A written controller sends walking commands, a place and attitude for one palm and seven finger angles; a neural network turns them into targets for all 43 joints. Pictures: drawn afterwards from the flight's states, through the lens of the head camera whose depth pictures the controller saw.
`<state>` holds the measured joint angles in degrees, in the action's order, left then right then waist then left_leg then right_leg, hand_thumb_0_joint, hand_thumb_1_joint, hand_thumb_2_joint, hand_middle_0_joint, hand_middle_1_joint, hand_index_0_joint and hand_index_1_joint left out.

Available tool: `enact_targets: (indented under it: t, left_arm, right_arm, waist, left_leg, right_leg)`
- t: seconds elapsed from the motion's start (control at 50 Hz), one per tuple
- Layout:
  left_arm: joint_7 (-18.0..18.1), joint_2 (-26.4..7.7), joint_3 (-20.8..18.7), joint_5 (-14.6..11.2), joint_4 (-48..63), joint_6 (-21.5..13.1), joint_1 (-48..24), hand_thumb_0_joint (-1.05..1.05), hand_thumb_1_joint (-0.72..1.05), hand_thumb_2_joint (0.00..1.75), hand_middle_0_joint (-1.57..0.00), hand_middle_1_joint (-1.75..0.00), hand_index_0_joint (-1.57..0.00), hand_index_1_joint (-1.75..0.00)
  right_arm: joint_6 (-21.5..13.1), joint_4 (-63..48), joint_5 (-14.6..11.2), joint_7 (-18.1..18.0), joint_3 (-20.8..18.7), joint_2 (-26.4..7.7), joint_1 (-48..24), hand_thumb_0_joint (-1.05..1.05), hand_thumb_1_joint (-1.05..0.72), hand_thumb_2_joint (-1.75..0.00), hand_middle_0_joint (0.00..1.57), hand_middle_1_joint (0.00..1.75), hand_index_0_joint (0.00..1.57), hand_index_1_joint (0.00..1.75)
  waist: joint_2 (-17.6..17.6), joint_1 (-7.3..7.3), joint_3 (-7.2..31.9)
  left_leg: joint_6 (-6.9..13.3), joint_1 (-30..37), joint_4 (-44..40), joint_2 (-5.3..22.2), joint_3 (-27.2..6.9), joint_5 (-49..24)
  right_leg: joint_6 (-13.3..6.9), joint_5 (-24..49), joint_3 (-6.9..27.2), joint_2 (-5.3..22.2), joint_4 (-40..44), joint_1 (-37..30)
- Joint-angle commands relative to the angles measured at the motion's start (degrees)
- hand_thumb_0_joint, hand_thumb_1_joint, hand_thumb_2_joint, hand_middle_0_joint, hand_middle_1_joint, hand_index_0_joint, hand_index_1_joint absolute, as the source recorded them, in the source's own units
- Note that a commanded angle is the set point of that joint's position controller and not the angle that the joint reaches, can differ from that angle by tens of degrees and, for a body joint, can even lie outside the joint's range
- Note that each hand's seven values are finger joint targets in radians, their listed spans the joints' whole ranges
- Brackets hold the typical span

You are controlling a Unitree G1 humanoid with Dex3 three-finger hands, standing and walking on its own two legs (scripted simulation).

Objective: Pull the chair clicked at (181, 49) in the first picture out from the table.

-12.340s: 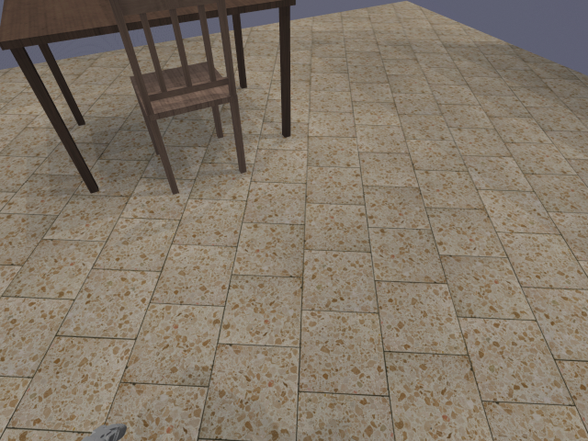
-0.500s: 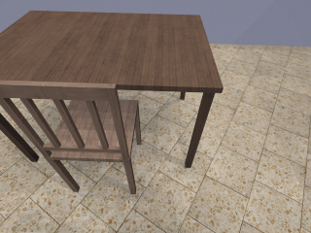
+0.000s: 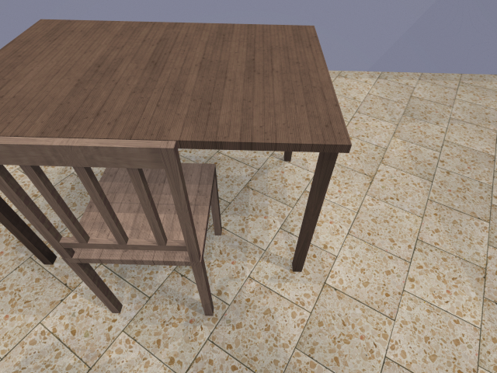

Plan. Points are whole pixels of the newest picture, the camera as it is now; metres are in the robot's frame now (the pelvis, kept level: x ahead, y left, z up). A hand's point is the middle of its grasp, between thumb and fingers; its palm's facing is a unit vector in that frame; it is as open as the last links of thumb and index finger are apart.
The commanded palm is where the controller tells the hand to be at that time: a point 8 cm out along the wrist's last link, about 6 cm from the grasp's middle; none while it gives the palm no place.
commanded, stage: look again from close up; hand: left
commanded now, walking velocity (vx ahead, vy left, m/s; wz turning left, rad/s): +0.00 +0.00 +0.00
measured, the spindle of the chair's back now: (105, 208) +0.47 +0.37 -0.09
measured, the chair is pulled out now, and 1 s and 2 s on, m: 0.00 0.00 0.00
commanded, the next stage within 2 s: raise the hand toward the chair's back in 0.30 s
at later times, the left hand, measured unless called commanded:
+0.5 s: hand out of the picture +0.06 +0.19 -0.14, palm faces +0.18 -0.95 -0.25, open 7.3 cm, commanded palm +0.10 +0.21 -0.07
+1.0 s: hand out of the picture +0.13 +0.17 -0.06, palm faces +0.17 -0.98 -0.09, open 10.8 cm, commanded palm +0.13 +0.22 -0.06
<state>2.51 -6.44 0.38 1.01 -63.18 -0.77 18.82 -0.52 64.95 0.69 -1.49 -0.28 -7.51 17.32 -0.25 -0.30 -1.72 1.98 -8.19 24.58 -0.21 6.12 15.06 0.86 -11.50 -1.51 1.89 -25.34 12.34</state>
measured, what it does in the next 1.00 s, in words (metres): lowers itself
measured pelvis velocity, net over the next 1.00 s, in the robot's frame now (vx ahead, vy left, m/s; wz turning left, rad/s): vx -0.03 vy -0.04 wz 0.09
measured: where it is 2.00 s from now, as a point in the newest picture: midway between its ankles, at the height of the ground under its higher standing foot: outside the picture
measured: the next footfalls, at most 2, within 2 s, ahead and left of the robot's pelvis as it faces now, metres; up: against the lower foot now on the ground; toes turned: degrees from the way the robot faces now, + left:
none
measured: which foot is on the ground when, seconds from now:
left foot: down 0.00-1.00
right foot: down 0.00-1.00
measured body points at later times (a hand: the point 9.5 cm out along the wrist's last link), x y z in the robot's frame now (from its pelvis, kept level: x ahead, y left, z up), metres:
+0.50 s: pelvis +0.00 +0.00 +0.00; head +0.01 +0.00 +0.45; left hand +0.05 +0.24 -0.12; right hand +0.02 -0.23 -0.15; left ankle -0.02 +0.09 -0.74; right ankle +0.02 -0.13 -0.74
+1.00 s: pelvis -0.03 -0.04 -0.11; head +0.05 -0.02 +0.33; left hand +0.12 +0.23 -0.05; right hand +0.25 -0.23 -0.15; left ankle -0.02 +0.09 -0.74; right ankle +0.02 -0.13 -0.74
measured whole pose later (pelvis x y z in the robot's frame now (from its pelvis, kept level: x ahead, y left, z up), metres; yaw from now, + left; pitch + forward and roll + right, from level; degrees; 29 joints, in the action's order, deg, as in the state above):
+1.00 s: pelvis -0.03 -0.04 -0.11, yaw +5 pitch +15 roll -2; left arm -14.9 -12.2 -9.1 -14.4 3.0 -33.3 30.0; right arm -13.6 27.0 0.6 -0.3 -1.7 -14.2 6.3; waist 0.5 3.9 7.2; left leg -1.3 -55.4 73.6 2.4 -2.5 33.7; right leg -3.4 -30.7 -8.9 2.3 -70.6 55.4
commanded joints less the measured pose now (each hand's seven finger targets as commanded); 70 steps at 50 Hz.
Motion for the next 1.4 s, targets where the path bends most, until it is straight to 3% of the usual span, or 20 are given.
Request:
enact_targets:
  t: [0.0,0.36,0.38,0.4,0.42,0.44,0.46,0.52,0.56,0.62,0.64,0.68,0.74,0.86,0.96,1.0,1.06,1.16,1.26,1.38]
  left_arm:
    - [0.45,-4.85,-1.10,-0.12,1.09,-0.71,4.56,0.00,0.90,0.90,-0.20,-0.30,-0.20,-0.30]
    - [0.45,-4.88,-1.10,-0.16,0.68,-0.77,4.83,0.00,0.90,0.90,-0.20,-0.30,-0.20,-0.30]
    - [2.25,-8.10,-0.79,0.47,-1.12,-1.57,6.41,0.00,0.90,0.90,-0.20,-0.30,-0.20,-0.30]
    - [1.06,-18.28,-4.32,-11.50,85.61,-13.58,-36.02,0.00,0.88,0.89,-0.20,-0.30,-0.20,-0.30]
    - [3.86,-13.69,-3.99,-7.05,70.05,-9.47,-15.54,0.00,0.85,0.88,-0.20,-0.29,-0.20,-0.29]
    - [6.49,-10.01,-1.82,-8.14,64.81,-6.54,-13.01,0.00,0.83,0.87,-0.19,-0.29,-0.19,-0.29]
    - [6.39,0.86,3.71,-7.94,53.32,-1.13,2.55,0.00,0.81,0.86,-0.19,-0.29,-0.19,-0.29]
    - [3.47,-0.04,5.98,-9.66,67.48,-6.93,-3.87,0.00,0.74,0.83,-0.18,-0.27,-0.18,-0.27]
    - [0.86,0.23,3.56,-8.73,59.62,-11.02,-2.90,0.00,0.69,0.81,-0.18,-0.27,-0.18,-0.27]
    - [-7.58,0.04,-2.84,-11.84,50.78,-22.27,15.39,0.00,0.62,0.78,-0.17,-0.26,-0.17,-0.26]
    - [-11.59,-3.06,-6.86,-12.84,48.84,-25.39,20.75,0.00,0.60,0.77,-0.17,-0.25,-0.17,-0.25]
    - [-17.99,-7.35,-10.91,-13.42,52.52,-33.42,16.79,0.00,0.55,0.75,-0.16,-0.25,-0.16,-0.25]
    - [-18.63,-11.07,-14.35,-11.03,57.72,-34.44,17.85,0.00,0.48,0.72,-0.16,-0.23,-0.16,-0.23]
    - [-14.99,-11.96,-12.71,-14.44,87.02,-36.98,-0.02,0.00,0.34,0.66,-0.14,-0.21,-0.14,-0.21]
    - [-21.94,-10.10,-5.63,-16.57,83.88,-38.95,-6.36,0.00,0.22,0.61,-0.13,-0.19,-0.13,-0.19]
    - [-25.41,-12.38,-7.26,-16.91,77.13,-34.84,-4.69,0.00,0.18,0.59,-0.13,-0.19,-0.13,-0.19]
    - [-28.95,-14.45,-12.19,-18.05,68.61,-24.33,2.38,0.00,0.11,0.56,-0.12,-0.18,-0.12,-0.18]
    - [-23.70,-16.67,-22.33,-22.16,77.09,-14.79,7.60,0.00,-0.01,0.51,-0.11,-0.16,-0.11,-0.16]
    - [-16.21,-13.62,-18.83,-18.61,78.54,-23.73,4.60,0.00,-0.13,0.46,-0.10,-0.14,-0.10,-0.14]
    - [-21.27,-12.27,-11.08,-16.44,71.82,-29.87,1.14,0.00,-0.27,0.40,-0.08,-0.12,-0.08,-0.12]
  right_arm:
    - [-0.64,-0.94,-0.19,-0.27,-0.54,-4.89,4.72,0.00,-0.90,-0.90,0.20,0.30,0.20,0.30]
    - [-0.80,-0.21,-0.21,-0.41,-0.34,-4.79,5.31,0.00,-0.90,-0.90,0.20,0.30,0.20,0.30]
    - [-1.78,-4.93,-0.50,0.16,-0.25,-6.93,-1.32,0.00,-0.90,-0.90,0.20,0.30,0.20,0.30]
    - [-9.58,-25.46,-2.72,-2.53,-1.32,-17.71,0.05,0.00,-0.90,-0.90,0.20,0.30,0.20,0.30]
    - [-14.61,-22.42,-3.18,-4.09,0.49,-12.12,-6.72,0.00,-0.90,-0.90,0.20,0.30,0.20,0.30]
    - [-16.73,-19.29,-3.61,-3.98,-0.91,-12.72,-5.72,0.00,-0.90,-0.90,0.20,0.30,0.20,0.30]
    - [-16.87,-18.93,-3.97,-3.12,-0.70,-10.35,-3.22,0.00,-0.90,-0.90,0.20,0.30,0.20,0.30]
    - [-20.85,-26.42,-3.52,-3.67,-0.88,-13.89,-5.20,0.00,-0.90,-0.90,0.20,0.30,0.20,0.30]
    - [-21.28,-29.19,-2.13,-2.56,-2.09,-14.17,-3.82,0.00,-0.90,-0.90,0.20,0.30,0.20,0.30]
    - [-21.31,-34.42,-1.08,-0.01,-4.28,-13.55,-5.93,0.00,-0.90,-0.90,0.20,0.30,0.20,0.30]
    - [-20.42,-36.30,-1.20,1.64,-4.95,-13.89,-6.50,0.00,-0.90,-0.90,0.20,0.30,0.20,0.30]
    - [-18.76,-40.06,-0.27,3.40,-5.62,-14.42,-10.12,0.00,-0.90,-0.90,0.20,0.30,0.20,0.30]
    - [-15.40,-44.01,-0.38,4.27,-6.00,-13.10,-10.85,0.00,-0.90,-0.90,0.20,0.30,0.20,0.30]
    - [-13.82,-47.32,-0.26,2.12,-5.17,-12.16,-8.41,0.00,-0.90,-0.90,0.20,0.30,0.20,0.30]
    - [-16.74,-42.40,-1.05,-0.24,-3.37,-13.57,-6.63,0.00,-0.90,-0.90,0.20,0.30,0.20,0.30]
    - [-17.45,-41.80,-2.07,-1.31,-3.21,-14.24,-6.55,0.00,-0.90,-0.90,0.20,0.30,0.20,0.30]
    - [-16.48,-43.04,-3.56,-1.83,-3.18,-14.12,-7.53,0.00,-0.90,-0.90,0.20,0.30,0.20,0.30]
    - [-14.03,-46.27,-3.62,-1.65,-3.27,-10.75,-11.05,0.00,-0.90,-0.90,0.20,0.30,0.20,0.30]
    - [-14.54,-42.97,-2.34,-1.14,-3.80,-9.80,-8.78,0.00,-0.90,-0.90,0.20,0.30,0.20,0.30]
    - [-16.54,-42.18,-2.62,-1.11,-3.78,-13.53,-6.03,0.00,-0.90,-0.90,0.20,0.30,0.20,0.30]
  waist:
    - [0.83,-0.20,-3.38]
    - [0.55,-0.03,-3.12]
    - [5.88,2.05,-3.96]
    - [-5.21,-5.55,24.72]
    - [-11.20,-0.45,20.38]
    - [-10.59,-2.10,13.88]
    - [-7.24,-1.99,6.65]
    - [-0.24,-3.84,-0.27]
    - [12.27,-4.15,-1.71]
    - [20.81,2.33,2.52]
    - [14.13,4.87,4.45]
    - [5.81,4.63,8.51]
    - [-2.26,7.42,14.80]
    - [-8.37,0.75,26.28]
    - [-2.60,-6.05,19.89]
    - [2.08,-5.97,20.08]
    - [3.83,-1.83,24.10]
    - [2.37,4.42,31.51]
    - [1.43,1.70,22.70]
    - [-0.33,-2.58,18.51]
  left_leg:
    - [-0.10,-3.32,-6.60,6.55,-6.65,-4.52]
    - [-0.21,-1.96,-7.06,6.74,-6.51,-6.10]
    - [-1.67,-7.11,4.56,7.81,-4.97,-12.92]
    - [-1.10,6.79,-2.24,1.43,-6.45,-13.52]
    - [-0.74,5.45,-3.43,2.45,-4.33,-16.48]
    - [-2.29,-0.15,-3.68,2.62,-4.85,-8.27]
    - [-2.06,-6.02,-4.37,2.84,-6.46,-1.40]
    - [-1.12,-11.79,0.45,1.74,-9.01,7.21]
    - [-1.15,-17.77,6.49,0.33,-9.17,7.51]
    - [-2.15,-27.82,15.62,-0.35,-6.94,6.60]
    - [-3.12,-28.21,17.66,-1.22,-5.63,3.84]
    - [-3.95,-32.32,23.97,-2.32,-4.40,0.43]
    - [-3.03,-37.11,28.40,-2.49,-3.30,-2.41]
    - [-0.85,-35.45,36.79,-0.33,-5.98,-1.79]
    - [0.09,-43.40,42.90,0.91,-8.02,7.25]
    - [0.32,-47.19,43.31,0.96,-8.03,10.21]
    - [0.32,-48.91,41.50,0.06,-7.26,8.95]
    - [-0.62,-44.49,37.19,-0.79,-7.03,0.33]
    - [-0.95,-43.43,35.21,0.28,-7.42,0.13]
    - [-0.34,-42.72,35.20,0.04,-8.10,8.22]
  right_leg:
    - [-1.91,6.15,4.59,4.19,4.10,0.00]
    - [-1.95,6.94,4.43,4.23,4.69,-0.99]
    - [-1.79,26.04,5.38,7.02,1.90,-1.02]
    - [-1.85,13.26,1.12,0.39,-2.25,-6.12]
    - [-3.36,3.02,-0.52,-1.68,-4.25,-3.19]
    - [-2.85,-2.08,-2.29,-1.72,-4.20,1.35]
    - [-2.49,-3.30,-3.79,-1.39,-3.80,4.70]
    - [-1.82,-8.34,-4.13,-1.30,-3.95,10.66]
    - [-1.67,-13.23,-4.80,-1.72,-6.66,17.44]
    - [-2.10,-17.41,-4.72,-1.69,-14.16,22.33]
    - [-3.26,-13.74,-3.87,-1.68,-17.08,20.73]
    - [-4.04,-5.39,-3.48,-1.28,-24.55,21.41]
    - [-4.43,1.03,-1.47,-1.09,-32.07,22.17]
    - [-3.12,-1.07,1.77,-1.95,-34.13,29.18]
    - [-2.27,-14.44,4.54,-2.20,-30.75,36.43]
    - [-1.62,-19.50,5.76,-1.82,-28.85,34.40]
    - [-1.17,-20.21,6.59,-0.80,-27.36,27.68]
    - [-0.54,-7.29,6.25,0.60,-27.51,15.55]
    - [-1.38,-6.35,2.22,-1.16,-29.76,24.28]
    - [-1.93,-18.08,1.06,-1.44,-28.78,33.78]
